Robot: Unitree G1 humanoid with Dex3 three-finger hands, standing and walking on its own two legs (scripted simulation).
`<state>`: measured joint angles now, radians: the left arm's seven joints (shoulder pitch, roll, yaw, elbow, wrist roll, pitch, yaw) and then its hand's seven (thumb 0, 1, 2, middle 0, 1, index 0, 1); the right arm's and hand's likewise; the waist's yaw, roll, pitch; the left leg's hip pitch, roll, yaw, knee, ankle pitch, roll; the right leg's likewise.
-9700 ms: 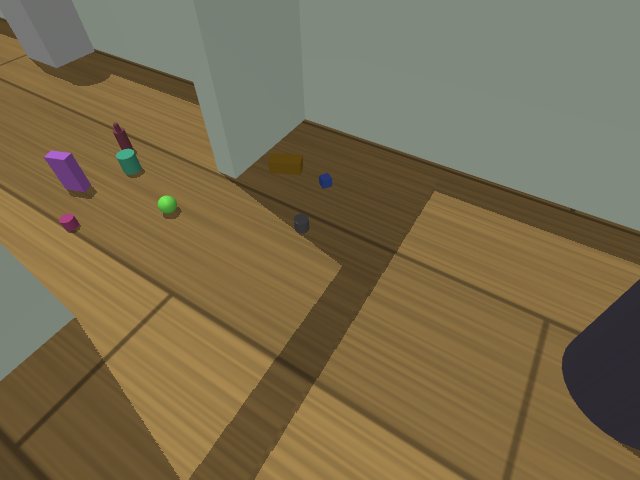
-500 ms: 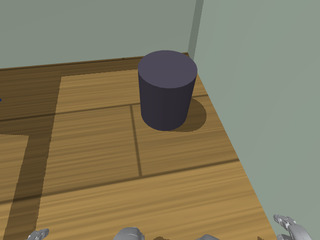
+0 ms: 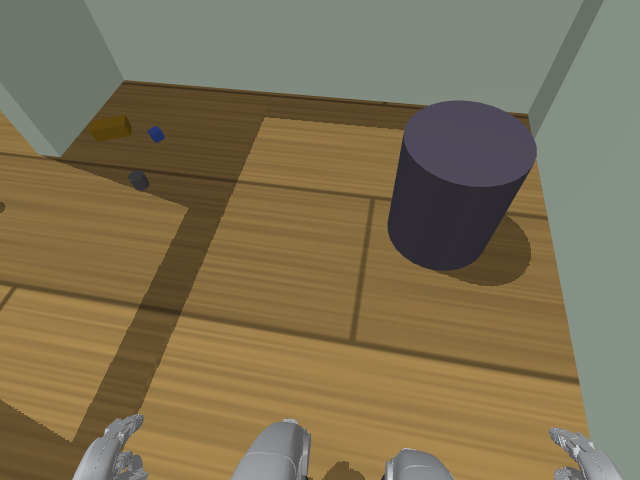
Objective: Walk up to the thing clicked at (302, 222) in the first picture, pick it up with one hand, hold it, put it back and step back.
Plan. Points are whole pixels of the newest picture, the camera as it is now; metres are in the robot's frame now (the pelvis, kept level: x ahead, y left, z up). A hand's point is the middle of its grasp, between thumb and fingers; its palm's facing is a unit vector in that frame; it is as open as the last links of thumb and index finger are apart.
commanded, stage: walk up
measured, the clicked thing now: (139, 180) +1.26 +0.86 -0.72
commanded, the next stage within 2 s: stand in 1.72 s
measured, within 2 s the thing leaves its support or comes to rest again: neither
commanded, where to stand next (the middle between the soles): +0.09 +0.01 m, yaw +27 degrees
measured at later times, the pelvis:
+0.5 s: pelvis -0.02 -0.02 -0.02, yaw +16 degrees
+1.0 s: pelvis -0.02 -0.03 +0.00, yaw +26 degrees
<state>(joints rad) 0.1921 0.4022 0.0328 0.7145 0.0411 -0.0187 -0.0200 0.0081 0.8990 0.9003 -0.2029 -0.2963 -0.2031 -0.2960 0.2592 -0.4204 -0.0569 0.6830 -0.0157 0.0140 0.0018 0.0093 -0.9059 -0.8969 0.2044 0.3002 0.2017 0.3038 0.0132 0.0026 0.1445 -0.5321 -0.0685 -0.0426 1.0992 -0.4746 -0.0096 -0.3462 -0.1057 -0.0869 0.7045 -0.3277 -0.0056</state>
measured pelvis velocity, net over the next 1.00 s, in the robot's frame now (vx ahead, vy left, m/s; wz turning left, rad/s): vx -0.02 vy -0.03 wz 0.45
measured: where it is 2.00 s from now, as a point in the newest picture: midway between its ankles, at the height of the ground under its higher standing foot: outside the picture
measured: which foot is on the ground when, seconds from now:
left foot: up 0.00-0.14, down 0.16-0.54, up 0.56-0.78, down 0.80-1.00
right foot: down 0.00-0.16, up 0.18-0.50, down 0.52-1.00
